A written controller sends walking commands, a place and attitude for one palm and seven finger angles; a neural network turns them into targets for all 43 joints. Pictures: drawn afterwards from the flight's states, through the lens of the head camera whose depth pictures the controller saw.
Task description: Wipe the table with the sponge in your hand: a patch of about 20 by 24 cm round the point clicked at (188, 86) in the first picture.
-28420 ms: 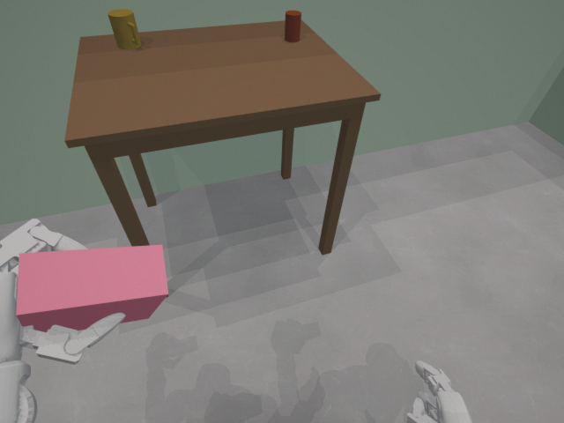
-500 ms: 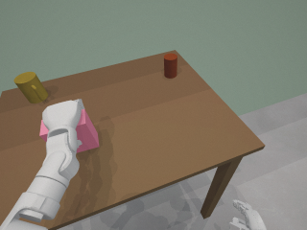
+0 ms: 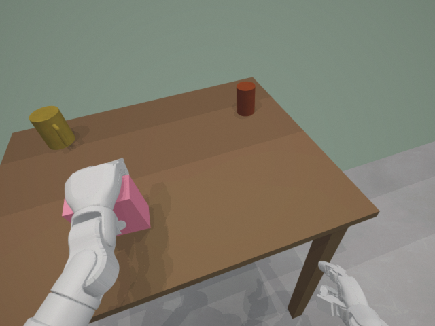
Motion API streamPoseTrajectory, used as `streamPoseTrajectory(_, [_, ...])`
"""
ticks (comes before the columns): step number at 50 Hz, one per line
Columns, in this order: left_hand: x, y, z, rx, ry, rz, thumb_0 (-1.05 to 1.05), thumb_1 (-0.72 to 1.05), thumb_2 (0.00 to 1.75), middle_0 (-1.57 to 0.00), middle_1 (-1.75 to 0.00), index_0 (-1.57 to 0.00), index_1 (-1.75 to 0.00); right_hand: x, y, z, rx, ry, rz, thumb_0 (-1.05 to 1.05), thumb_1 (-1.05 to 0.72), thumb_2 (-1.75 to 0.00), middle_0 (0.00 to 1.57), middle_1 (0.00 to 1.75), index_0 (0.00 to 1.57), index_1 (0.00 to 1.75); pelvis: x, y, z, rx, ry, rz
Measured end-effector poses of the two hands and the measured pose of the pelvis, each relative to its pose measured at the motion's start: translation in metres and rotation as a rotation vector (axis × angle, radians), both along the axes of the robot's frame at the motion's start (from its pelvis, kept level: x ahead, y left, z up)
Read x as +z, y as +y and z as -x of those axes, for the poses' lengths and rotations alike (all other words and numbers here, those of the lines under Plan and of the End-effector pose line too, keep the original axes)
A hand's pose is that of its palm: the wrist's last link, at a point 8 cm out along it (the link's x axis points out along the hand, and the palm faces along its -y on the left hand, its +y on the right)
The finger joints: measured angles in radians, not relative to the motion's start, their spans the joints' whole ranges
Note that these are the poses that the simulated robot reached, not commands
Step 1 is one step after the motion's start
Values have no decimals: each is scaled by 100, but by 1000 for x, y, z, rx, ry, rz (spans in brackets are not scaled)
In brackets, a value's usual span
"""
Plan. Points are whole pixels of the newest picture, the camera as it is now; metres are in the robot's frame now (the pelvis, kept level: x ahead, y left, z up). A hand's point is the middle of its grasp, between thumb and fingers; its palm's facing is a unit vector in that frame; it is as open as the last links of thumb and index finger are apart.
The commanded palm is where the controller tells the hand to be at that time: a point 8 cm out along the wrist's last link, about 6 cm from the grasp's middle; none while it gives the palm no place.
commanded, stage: wipe back along the middle lane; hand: left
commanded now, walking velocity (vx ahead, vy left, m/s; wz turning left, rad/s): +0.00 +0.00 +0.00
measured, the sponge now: (115, 215) +0.30 +0.25 +0.05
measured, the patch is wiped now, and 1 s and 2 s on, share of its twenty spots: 0.65 0.85 0.85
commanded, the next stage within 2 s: slide across to the third lane in 0.30 s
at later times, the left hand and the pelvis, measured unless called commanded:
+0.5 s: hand (109, 224) +0.25 +0.22 +0.10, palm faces +0.13 -0.12 -0.98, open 9.6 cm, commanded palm +0.21 +0.20 +0.14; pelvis -0.02 -0.02 +0.00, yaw -1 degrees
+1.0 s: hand (133, 217) +0.26 +0.19 +0.10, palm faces +0.07 -0.09 -0.99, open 9.6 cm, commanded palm +0.24 +0.15 +0.15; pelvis -0.03 -0.02 +0.00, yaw +1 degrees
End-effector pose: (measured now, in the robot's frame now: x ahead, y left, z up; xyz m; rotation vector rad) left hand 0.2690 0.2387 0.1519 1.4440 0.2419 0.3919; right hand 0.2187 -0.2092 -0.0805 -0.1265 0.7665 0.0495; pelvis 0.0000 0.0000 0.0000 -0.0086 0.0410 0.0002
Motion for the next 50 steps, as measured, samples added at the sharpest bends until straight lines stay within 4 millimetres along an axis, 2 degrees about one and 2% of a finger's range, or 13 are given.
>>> streamPoseTrajectory(17, [4,-14,46,0,-41,51,3,-44,109,-66,-147,-75,-141,6,-8,12,-6,-37,-10,1,-91,-90,20,30,20,30,0,-9,15,-17,-38,-7])
streamPoseTrajectory(21, [3,-16,51,3,-35,55,3,-44,109,-66,-147,-75,-141,6,-12,15,-9,-36,3,1,-91,-90,20,30,20,30,0,-13,20,-16,-46,-9])
streamPoseTrajectory(33, [2,-29,41,1,35,6,1,-46,109,-69,-145,-77,-139,2,-21,22,-14,-37,18,1,-91,-90,20,30,20,30,1,-19,28,-2,-58,-13])
streamPoseTrajectory(50, [2,-56,29,-41,38,4,0,-48,110,-72,-142,-81,-134,7,-4,5,51,-67,-25,1,-91,-90,20,30,20,30,2,-25,28,17,-67,-16])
